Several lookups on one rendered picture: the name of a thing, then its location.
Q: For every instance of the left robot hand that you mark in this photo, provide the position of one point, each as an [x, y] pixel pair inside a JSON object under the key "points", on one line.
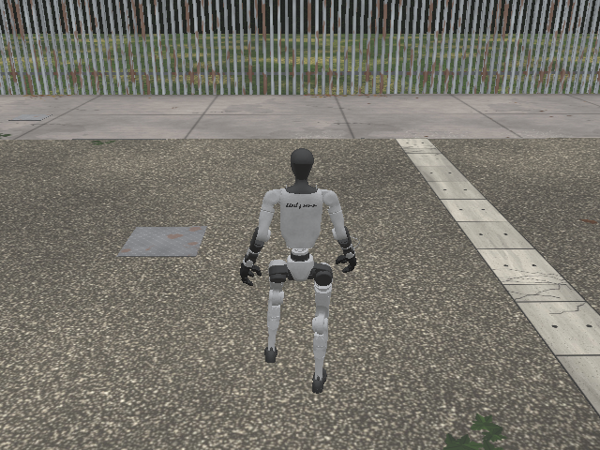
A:
{"points": [[245, 272]]}

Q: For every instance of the left robot foot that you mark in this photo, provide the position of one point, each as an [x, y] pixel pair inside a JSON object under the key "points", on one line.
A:
{"points": [[270, 356]]}

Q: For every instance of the right robot upper arm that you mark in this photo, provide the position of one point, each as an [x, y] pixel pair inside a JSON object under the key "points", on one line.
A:
{"points": [[330, 198]]}

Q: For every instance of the left robot forearm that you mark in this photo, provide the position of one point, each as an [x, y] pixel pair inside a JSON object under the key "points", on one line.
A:
{"points": [[253, 250]]}

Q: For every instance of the left robot upper arm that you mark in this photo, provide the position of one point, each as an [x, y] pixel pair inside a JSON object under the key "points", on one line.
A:
{"points": [[270, 198]]}

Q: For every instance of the robot left thigh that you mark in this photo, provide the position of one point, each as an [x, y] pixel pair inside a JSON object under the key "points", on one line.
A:
{"points": [[278, 272]]}

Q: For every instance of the right robot forearm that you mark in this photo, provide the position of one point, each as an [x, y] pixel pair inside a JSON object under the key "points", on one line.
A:
{"points": [[346, 245]]}

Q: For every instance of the right robot hand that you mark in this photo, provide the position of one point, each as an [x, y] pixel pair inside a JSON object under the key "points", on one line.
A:
{"points": [[343, 259]]}

